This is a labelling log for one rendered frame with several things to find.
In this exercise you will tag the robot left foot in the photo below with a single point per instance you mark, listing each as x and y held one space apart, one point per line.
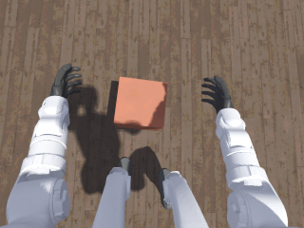
126 164

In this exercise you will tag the left robot upper arm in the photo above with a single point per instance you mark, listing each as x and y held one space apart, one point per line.
38 203

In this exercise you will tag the right robot upper arm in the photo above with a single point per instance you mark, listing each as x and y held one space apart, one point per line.
255 209

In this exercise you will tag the right robot hand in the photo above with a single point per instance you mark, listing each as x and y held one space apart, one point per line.
222 98

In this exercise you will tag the carton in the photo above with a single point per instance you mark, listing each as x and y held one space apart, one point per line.
140 104

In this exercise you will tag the robot left forearm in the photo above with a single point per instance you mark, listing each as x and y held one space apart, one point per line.
47 149

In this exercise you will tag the robot right forearm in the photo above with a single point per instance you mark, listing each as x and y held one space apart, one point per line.
243 170

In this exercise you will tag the left robot hand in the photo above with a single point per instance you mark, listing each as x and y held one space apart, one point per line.
61 82

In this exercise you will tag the robot left shin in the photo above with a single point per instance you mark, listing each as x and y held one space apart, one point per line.
117 169

